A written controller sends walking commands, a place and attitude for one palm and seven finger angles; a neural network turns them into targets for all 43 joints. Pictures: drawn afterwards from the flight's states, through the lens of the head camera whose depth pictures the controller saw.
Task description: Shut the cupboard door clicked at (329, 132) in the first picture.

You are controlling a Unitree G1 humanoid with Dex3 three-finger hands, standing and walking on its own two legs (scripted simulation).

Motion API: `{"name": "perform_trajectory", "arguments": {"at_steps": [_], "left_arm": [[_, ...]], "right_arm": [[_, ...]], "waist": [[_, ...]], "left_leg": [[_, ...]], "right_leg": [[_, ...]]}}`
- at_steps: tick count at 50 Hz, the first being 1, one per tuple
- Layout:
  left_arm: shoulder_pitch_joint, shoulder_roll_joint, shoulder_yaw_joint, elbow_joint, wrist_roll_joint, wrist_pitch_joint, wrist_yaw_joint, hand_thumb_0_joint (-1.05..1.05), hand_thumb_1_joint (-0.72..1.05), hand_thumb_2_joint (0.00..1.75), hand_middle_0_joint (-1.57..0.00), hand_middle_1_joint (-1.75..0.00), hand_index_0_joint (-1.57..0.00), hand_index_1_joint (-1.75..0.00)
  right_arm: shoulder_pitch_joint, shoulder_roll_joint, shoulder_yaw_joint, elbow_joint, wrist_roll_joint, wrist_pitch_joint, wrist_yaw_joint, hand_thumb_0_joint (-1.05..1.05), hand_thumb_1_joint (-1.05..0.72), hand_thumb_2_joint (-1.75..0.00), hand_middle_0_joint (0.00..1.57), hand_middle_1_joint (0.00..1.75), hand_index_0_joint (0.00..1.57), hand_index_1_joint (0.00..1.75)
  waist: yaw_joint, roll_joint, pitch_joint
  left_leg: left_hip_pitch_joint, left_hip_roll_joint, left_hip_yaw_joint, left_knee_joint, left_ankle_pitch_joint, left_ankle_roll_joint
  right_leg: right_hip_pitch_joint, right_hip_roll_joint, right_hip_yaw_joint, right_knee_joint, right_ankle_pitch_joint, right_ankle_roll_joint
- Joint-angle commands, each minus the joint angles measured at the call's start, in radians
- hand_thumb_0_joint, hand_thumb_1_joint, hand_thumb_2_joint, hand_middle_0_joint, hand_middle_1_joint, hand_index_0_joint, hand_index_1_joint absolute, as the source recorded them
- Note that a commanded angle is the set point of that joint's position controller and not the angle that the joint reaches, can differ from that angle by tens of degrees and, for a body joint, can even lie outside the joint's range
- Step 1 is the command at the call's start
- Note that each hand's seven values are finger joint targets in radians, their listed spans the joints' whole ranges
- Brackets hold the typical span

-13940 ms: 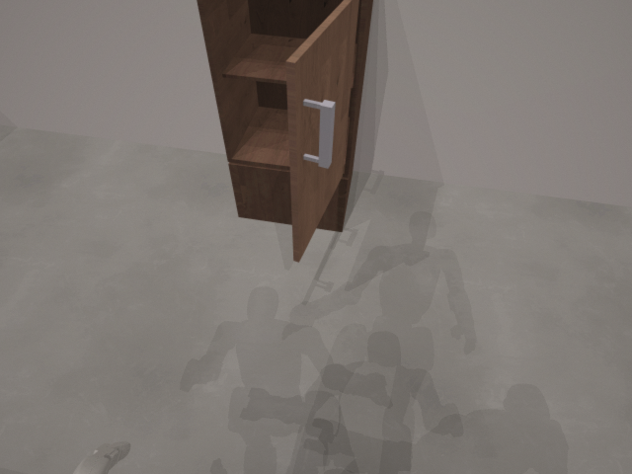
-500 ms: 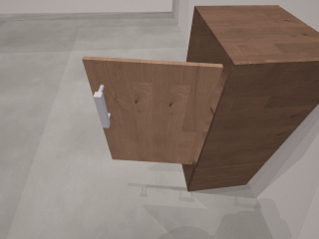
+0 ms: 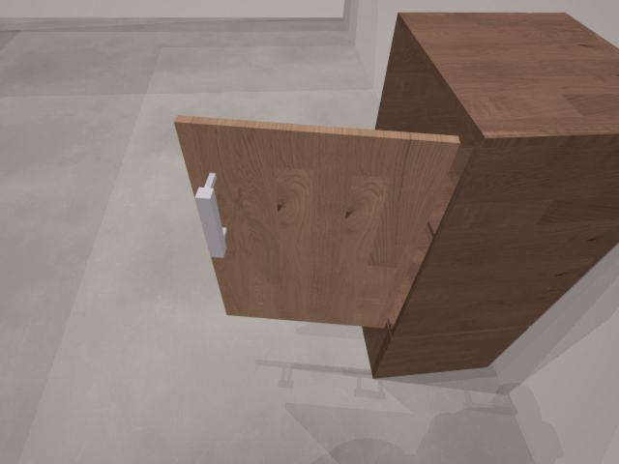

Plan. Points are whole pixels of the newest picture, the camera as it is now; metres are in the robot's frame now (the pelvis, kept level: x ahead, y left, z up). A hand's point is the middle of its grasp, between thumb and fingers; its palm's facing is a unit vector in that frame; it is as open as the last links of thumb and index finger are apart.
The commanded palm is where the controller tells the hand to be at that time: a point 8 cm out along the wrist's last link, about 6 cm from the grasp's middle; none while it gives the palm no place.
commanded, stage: come to a stop and stand still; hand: left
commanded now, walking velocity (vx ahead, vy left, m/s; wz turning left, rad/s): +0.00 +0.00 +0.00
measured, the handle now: (215, 216) +0.50 +0.20 -0.01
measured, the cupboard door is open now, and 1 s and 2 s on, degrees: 80 80 80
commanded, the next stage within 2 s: look again from close up in 0.10 s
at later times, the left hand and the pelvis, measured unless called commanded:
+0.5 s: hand out of the picture +0.00 +0.21 -0.18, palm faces +0.00 -0.97 -0.23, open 7.4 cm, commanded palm none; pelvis -0.01 +0.02 -0.01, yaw +0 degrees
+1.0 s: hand out of the picture +0.00 +0.20 -0.19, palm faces -0.02 -0.98 -0.20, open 7.4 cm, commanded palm none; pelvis +0.01 +0.01 -0.01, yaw -1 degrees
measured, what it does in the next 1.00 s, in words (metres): stands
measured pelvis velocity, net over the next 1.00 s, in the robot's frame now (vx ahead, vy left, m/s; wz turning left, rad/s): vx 0.01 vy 0.01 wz -0.02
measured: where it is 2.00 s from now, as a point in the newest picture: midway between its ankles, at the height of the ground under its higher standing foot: outside the picture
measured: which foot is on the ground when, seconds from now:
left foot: down 0.00-1.00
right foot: down 0.00-1.00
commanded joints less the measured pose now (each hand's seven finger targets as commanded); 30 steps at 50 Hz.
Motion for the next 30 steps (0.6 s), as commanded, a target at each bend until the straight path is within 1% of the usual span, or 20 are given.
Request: {"name": "perform_trajectory", "arguments": {"at_steps": [1,4,5,9,10,11,12,13,14,15,16,17,18,20,22,23,25,27,28,30], "left_arm": [[0.099,0.082,0.013,-0.007,-0.002,-0.011,0.001,0.00,0.90,0.90,-0.20,-0.30,-0.20,-0.30],[0.094,0.090,0.011,-0.009,-0.002,-0.011,0.000,0.00,0.90,0.90,-0.20,-0.30,-0.20,-0.30],[0.094,0.089,0.011,-0.009,-0.001,-0.012,0.000,0.00,0.90,0.90,-0.20,-0.30,-0.20,-0.30],[0.091,0.097,0.009,-0.009,-0.001,-0.012,-0.001,0.00,0.90,0.90,-0.20,-0.30,-0.20,-0.30],[0.139,0.125,0.000,-0.008,0.024,-0.053,0.031,0.00,0.90,0.90,-0.20,-0.30,-0.20,-0.30],[0.072,0.164,0.011,-0.065,0.018,-0.060,0.025,0.00,0.90,0.90,-0.20,-0.30,-0.20,-0.30],[0.038,0.152,0.008,-0.081,0.013,-0.057,0.016,0.00,0.90,0.90,-0.20,-0.30,-0.20,-0.30],[0.042,0.153,0.010,-0.085,0.015,-0.059,0.014,0.00,0.90,0.90,-0.20,-0.30,-0.20,-0.30],[0.056,0.148,0.008,-0.092,0.011,-0.056,0.011,0.00,0.90,0.90,-0.20,-0.30,-0.20,-0.30],[0.057,0.139,0.008,-0.097,0.009,-0.050,0.011,0.00,0.90,0.90,-0.20,-0.30,-0.20,-0.30],[0.060,0.133,0.007,-0.096,0.007,-0.044,0.009,0.00,0.90,0.90,-0.20,-0.30,-0.20,-0.30],[0.065,0.130,0.003,-0.096,0.006,-0.039,0.007,0.00,0.90,0.90,-0.20,-0.30,-0.20,-0.30],[0.066,0.125,0.002,-0.101,0.009,-0.035,0.006,0.00,0.90,0.90,-0.20,-0.30,-0.20,-0.30],[0.054,0.136,0.002,-0.106,0.008,-0.024,0.001,0.00,0.90,0.90,-0.20,-0.30,-0.20,-0.30],[0.045,0.145,0.000,-0.113,0.009,-0.019,-0.002,0.00,0.90,0.90,-0.20,-0.30,-0.20,-0.30],[0.046,0.147,0.000,-0.116,0.010,-0.020,-0.003,0.00,0.90,0.90,-0.20,-0.30,-0.20,-0.30],[0.043,0.162,0.000,-0.119,0.008,-0.016,-0.005,0.00,0.90,0.90,-0.20,-0.30,-0.20,-0.30],[0.045,0.168,0.001,-0.124,0.008,-0.015,-0.007,0.00,0.90,0.90,-0.20,-0.30,-0.20,-0.30],[0.046,0.169,0.001,-0.126,0.010,-0.015,-0.007,0.00,0.90,0.90,-0.20,-0.30,-0.20,-0.30],[0.048,0.180,0.001,-0.126,0.007,-0.015,-0.009,0.00,0.90,0.90,-0.20,-0.30,-0.20,-0.30]], "right_arm": [[0.059,-0.082,-0.013,-0.029,0.000,-0.008,-0.004,0.00,-0.90,-0.90,0.20,0.30,0.20,0.30],[0.044,-0.088,-0.014,-0.034,0.001,-0.007,-0.002,0.00,-0.90,-0.90,0.20,0.30,0.20,0.30],[0.045,-0.090,-0.013,-0.035,0.000,-0.007,-0.002,0.00,-0.90,-0.90,0.20,0.30,0.20,0.30],[0.033,-0.098,-0.013,-0.038,0.001,-0.005,0.000,0.00,-0.90,-0.90,0.20,0.30,0.20,0.30],[-0.052,-0.139,-0.005,-0.117,0.002,-0.024,0.018,0.00,-0.90,-0.90,0.20,0.30,0.20,0.30],[0.025,-0.090,-0.005,-0.141,-0.004,-0.016,0.027,0.00,-0.90,-0.90,0.20,0.30,0.20,0.30],[0.035,-0.096,-0.008,-0.130,-0.007,-0.010,0.025,0.00,-0.90,-0.90,0.20,0.30,0.20,0.30],[0.056,-0.104,-0.003,-0.132,-0.012,-0.016,0.027,0.00,-0.90,-0.90,0.20,0.30,0.20,0.30],[0.063,-0.117,-0.002,-0.145,-0.010,-0.018,0.027,0.00,-0.90,-0.90,0.20,0.30,0.20,0.30],[0.062,-0.131,-0.004,-0.150,-0.009,-0.020,0.026,0.00,-0.90,-0.90,0.20,0.30,0.20,0.30],[0.058,-0.142,-0.006,-0.156,-0.008,-0.021,0.023,0.00,-0.90,-0.90,0.20,0.30,0.20,0.30],[0.049,-0.147,-0.006,-0.164,-0.007,-0.018,0.022,0.00,-0.90,-0.90,0.20,0.30,0.20,0.30],[0.041,-0.144,-0.004,-0.166,-0.010,-0.020,0.021,0.00,-0.90,-0.90,0.20,0.30,0.20,0.30],[0.029,-0.152,-0.005,-0.176,-0.009,-0.013,0.024,0.00,-0.90,-0.90,0.20,0.30,0.20,0.30],[0.021,-0.155,-0.007,-0.180,-0.010,-0.008,0.028,0.00,-0.90,-0.90,0.20,0.30,0.20,0.30],[0.024,-0.149,-0.006,-0.177,-0.011,-0.010,0.028,0.00,-0.90,-0.90,0.20,0.30,0.20,0.30],[0.023,-0.161,-0.006,-0.176,-0.011,-0.008,0.030,0.00,-0.90,-0.90,0.20,0.30,0.20,0.30],[0.022,-0.171,-0.008,-0.177,-0.011,-0.009,0.031,0.00,-0.90,-0.90,0.20,0.30,0.20,0.30],[0.019,-0.168,-0.007,-0.173,-0.011,-0.010,0.030,0.00,-0.90,-0.90,0.20,0.30,0.20,0.30],[0.013,-0.181,-0.008,-0.175,-0.011,-0.012,0.031,0.00,-0.90,-0.90,0.20,0.30,0.20,0.30]], "waist": [[-0.001,0.033,0.014],[-0.001,0.027,0.026],[-0.003,0.030,0.018],[-0.001,0.025,0.033],[0.019,0.048,0.035],[-0.051,0.036,-0.008],[-0.046,0.079,-0.009],[-0.036,0.081,-0.035],[-0.035,0.067,-0.081],[-0.034,0.060,-0.092],[-0.028,0.068,-0.092],[-0.022,0.053,-0.070],[-0.016,0.058,-0.038],[-0.014,0.025,0.020],[-0.014,-0.001,0.063],[-0.011,0.011,0.066],[-0.010,0.021,0.049],[-0.006,0.030,0.039],[-0.003,0.040,0.036],[-0.002,0.047,0.005]], "left_leg": [[0.108,0.070,-0.073,-0.044,0.221,0.037],[0.109,0.069,-0.070,-0.047,0.211,0.034],[0.113,0.068,-0.071,-0.051,0.208,0.034],[0.107,0.066,-0.072,-0.062,0.181,0.032],[0.044,0.061,-0.039,0.173,0.279,0.018],[-0.004,0.042,-0.049,0.132,0.023,0.031],[-0.004,0.037,-0.046,0.103,0.008,0.038],[-0.005,0.045,-0.044,0.096,0.098,0.035],[0.020,0.050,-0.056,0.097,0.143,0.040],[0.027,0.059,-0.066,0.095,0.183,0.048],[0.027,0.066,-0.077,0.086,0.196,0.053],[0.015,0.070,-0.084,0.075,0.171,0.058],[-0.010,0.070,-0.087,0.062,0.165,0.062],[-0.052,0.062,-0.096,0.021,0.024,0.062],[-0.072,0.053,-0.096,-0.009,-0.065,0.058],[-0.077,0.049,-0.095,-0.013,-0.050,0.060],[-0.065,0.051,-0.101,-0.037,-0.097,0.059],[-0.063,0.057,-0.114,-0.061,-0.129,0.062],[-0.069,0.055,-0.115,-0.065,-0.116,0.065],[-0.045,0.061,-0.116,-0.072,-0.114,0.064]], "right_leg": [[-0.134,-0.091,0.060,-0.097,0.237,-0.013],[-0.137,-0.094,0.061,-0.106,0.245,-0.011],[-0.134,-0.094,0.067,-0.107,0.243,-0.013],[-0.136,-0.095,0.065,-0.122,0.216,-0.011],[-0.195,-0.137,0.151,-0.121,0.626,0.005],[-0.149,-0.159,0.121,-0.058,0.540,-0.029],[-0.155,-0.134,0.108,-0.030,0.416,-0.044],[-0.135,-0.116,0.085,-0.011,0.423,-0.051],[-0.126,-0.096,0.075,0.008,0.359,-0.050],[-0.130,-0.080,0.064,0.024,0.298,-0.047],[-0.140,-0.068,0.058,0.032,0.229,-0.041],[-0.157,-0.062,0.060,0.025,0.174,-0.039],[-0.164,-0.060,0.059,0.022,0.154,-0.039],[-0.203,-0.053,0.063,0.009,0.019,-0.036],[-0.241,-0.054,0.067,-0.007,-0.055,-0.036],[-0.234,-0.055,0.065,-0.008,-0.039,-0.037],[-0.242,-0.056,0.066,-0.004,-0.074,-0.033],[-0.239,-0.053,0.064,0.000,-0.077,-0.031],[-0.221,-0.052,0.060,-0.001,-0.053,-0.031],[-0.220,-0.057,0.063,0.004,-0.042,-0.029]]}}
